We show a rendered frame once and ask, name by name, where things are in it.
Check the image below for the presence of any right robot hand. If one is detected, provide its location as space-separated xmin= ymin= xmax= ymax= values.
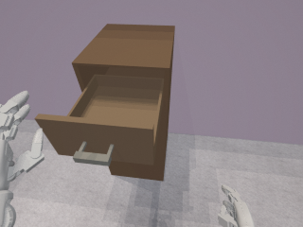
xmin=218 ymin=184 xmax=255 ymax=227

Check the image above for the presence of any drawer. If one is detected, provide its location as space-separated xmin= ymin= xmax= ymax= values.
xmin=34 ymin=74 xmax=164 ymax=166

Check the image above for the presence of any left robot forearm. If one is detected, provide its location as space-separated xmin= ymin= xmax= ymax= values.
xmin=0 ymin=190 xmax=16 ymax=227

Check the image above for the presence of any left robot hand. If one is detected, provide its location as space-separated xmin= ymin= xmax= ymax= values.
xmin=0 ymin=91 xmax=45 ymax=191

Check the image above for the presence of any handle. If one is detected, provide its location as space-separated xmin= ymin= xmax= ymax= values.
xmin=73 ymin=141 xmax=115 ymax=166

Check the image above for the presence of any cabinet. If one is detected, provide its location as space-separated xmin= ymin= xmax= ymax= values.
xmin=71 ymin=24 xmax=175 ymax=182

